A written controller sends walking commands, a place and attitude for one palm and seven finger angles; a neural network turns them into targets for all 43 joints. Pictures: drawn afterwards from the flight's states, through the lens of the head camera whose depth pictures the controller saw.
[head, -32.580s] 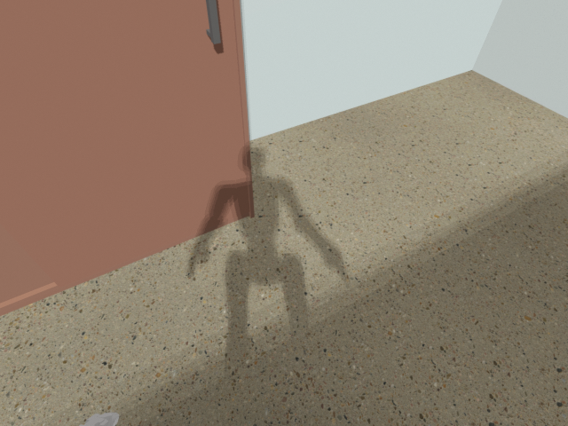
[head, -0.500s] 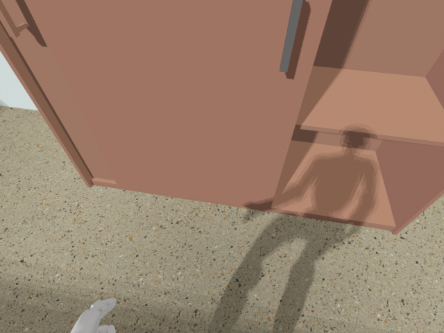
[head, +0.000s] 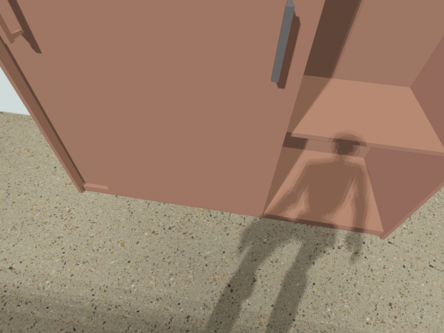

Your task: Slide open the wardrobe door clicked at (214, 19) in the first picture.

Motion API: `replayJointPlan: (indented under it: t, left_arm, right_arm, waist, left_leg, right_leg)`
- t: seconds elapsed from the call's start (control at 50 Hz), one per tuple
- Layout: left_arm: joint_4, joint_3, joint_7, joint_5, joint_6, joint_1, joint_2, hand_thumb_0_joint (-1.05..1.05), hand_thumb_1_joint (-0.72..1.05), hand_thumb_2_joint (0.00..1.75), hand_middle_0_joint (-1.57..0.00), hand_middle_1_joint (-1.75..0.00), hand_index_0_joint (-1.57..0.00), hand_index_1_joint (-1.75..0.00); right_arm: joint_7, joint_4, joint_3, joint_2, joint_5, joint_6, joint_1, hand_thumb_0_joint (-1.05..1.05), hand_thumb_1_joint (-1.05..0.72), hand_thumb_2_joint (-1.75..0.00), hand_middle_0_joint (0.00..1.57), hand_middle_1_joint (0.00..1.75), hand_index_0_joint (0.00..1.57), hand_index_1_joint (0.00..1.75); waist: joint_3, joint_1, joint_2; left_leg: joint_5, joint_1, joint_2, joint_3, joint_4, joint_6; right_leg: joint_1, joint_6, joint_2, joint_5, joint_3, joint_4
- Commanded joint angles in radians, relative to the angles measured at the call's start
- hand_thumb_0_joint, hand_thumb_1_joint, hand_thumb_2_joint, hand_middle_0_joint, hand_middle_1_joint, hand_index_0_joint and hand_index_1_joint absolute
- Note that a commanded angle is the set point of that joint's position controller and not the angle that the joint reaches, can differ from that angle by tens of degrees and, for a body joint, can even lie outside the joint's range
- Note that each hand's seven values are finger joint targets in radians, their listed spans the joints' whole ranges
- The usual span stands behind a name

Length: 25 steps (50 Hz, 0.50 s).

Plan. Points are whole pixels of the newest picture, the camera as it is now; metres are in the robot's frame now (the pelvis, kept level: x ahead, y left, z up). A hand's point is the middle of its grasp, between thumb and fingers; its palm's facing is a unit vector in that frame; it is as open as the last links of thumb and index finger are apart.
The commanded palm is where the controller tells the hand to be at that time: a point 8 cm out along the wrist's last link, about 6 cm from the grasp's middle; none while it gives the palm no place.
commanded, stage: let the arm hang, fingers relaxed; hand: right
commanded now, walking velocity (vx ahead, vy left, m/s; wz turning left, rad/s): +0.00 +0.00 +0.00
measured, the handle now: (281, 42) +0.76 -0.10 +0.17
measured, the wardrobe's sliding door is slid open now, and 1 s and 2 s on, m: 0.62 0.62 0.62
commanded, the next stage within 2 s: look to check the result in 0.34 s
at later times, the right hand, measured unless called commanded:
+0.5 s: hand out of the picture +0.08 -0.21 -0.16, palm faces -0.05 +0.96 -0.27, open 7.4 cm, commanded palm none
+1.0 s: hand out of the picture +0.10 -0.22 -0.15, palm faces -0.03 +0.95 -0.31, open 7.4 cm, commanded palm none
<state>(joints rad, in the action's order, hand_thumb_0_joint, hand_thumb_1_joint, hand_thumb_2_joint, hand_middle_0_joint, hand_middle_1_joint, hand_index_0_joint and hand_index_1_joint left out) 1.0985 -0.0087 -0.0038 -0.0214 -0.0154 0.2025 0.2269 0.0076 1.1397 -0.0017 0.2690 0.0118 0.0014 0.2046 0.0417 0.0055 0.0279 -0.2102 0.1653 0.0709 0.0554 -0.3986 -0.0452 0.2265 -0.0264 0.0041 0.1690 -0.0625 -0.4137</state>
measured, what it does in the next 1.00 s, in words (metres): stands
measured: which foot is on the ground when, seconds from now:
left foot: down 0.00-1.00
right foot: down 0.00-1.00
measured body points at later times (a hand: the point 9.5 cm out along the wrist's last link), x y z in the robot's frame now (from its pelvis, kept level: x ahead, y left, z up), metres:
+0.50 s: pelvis +0.01 +0.01 +0.00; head +0.03 +0.01 +0.45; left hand +0.06 +0.29 -0.14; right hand +0.08 -0.26 -0.14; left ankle +0.00 +0.15 -0.74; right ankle +0.04 -0.10 -0.74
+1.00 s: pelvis +0.03 +0.02 +0.01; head +0.04 +0.02 +0.46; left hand +0.11 +0.30 -0.13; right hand +0.10 -0.27 -0.13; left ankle +0.00 +0.15 -0.74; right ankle +0.04 -0.10 -0.74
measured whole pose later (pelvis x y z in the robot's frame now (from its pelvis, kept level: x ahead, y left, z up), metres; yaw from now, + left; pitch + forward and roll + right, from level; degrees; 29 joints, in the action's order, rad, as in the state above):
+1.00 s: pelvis +0.03 +0.02 +0.01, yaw +0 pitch -1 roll +0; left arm 1.11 0.00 0.00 -0.02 0.00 0.09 0.32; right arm 0.00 1.13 0.00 0.31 0.01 0.02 0.11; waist 0.04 0.01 0.01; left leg -0.20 0.09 0.05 0.06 -0.30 -0.03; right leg 0.15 0.00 0.02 0.16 -0.06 -0.32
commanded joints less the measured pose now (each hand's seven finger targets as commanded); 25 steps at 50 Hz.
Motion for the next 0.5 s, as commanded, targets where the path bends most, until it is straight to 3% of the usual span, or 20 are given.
replayJointPlan:
  t: [0.0,0.22,0.26,0.48]
  left_arm:
    - [-0.046,-0.031,-0.01,0.001,0.02,-0.005,0.178,0.0,0.9,0.9,-0.2,-0.3,-0.2,-0.3]
    - [-0.041,-0.031,-0.009,0.0,0.034,-0.059,0.202,0.0,0.9,0.9,-0.2,-0.3,-0.2,-0.3]
    - [-0.039,-0.031,-0.01,0.0,0.035,-0.065,0.21,0.0,0.9,0.9,-0.2,-0.3,-0.2,-0.3]
    - [-0.041,-0.033,-0.013,0.003,0.037,-0.098,0.255,0.0,0.9,0.9,-0.2,-0.3,-0.2,-0.3]
  right_arm:
    - [0.007,-0.044,0.025,0.147,0.006,0.015,-0.001,0.0,-0.9,-0.9,0.2,0.3,0.2,0.3]
    - [0.004,-0.068,0.034,0.169,0.004,0.027,-0.065,0.0,-0.9,-0.9,0.2,0.3,0.2,0.3]
    - [0.003,-0.069,0.035,0.173,0.003,0.026,-0.074,0.0,-0.9,-0.9,0.2,0.3,0.2,0.3]
    - [0.0,-0.06,0.039,0.202,0.0,0.029,-0.089,0.0,-0.9,-0.9,0.2,0.3,0.2,0.3]
  waist:
    - [-0.007,-0.004,-0.045]
    - [-0.046,-0.002,-0.023]
    - [-0.041,0.0,0.0]
    - [-0.067,0.002,-0.007]
  left_leg:
    - [-0.062,0.047,0.057,-0.064,0.098,0.06]
    - [0.037,0.004,0.069,-0.07,0.103,0.059]
    - [0.032,-0.001,0.066,-0.072,0.107,0.059]
    - [0.066,-0.019,0.07,-0.078,0.129,0.064]
  right_leg:
    - [-0.024,-0.01,0.105,0.034,0.118,0.114]
    - [-0.062,-0.005,0.111,-0.097,0.111,0.109]
    - [-0.061,-0.003,0.111,-0.089,0.114,0.117]
    - [-0.105,-0.003,0.124,-0.122,0.114,0.122]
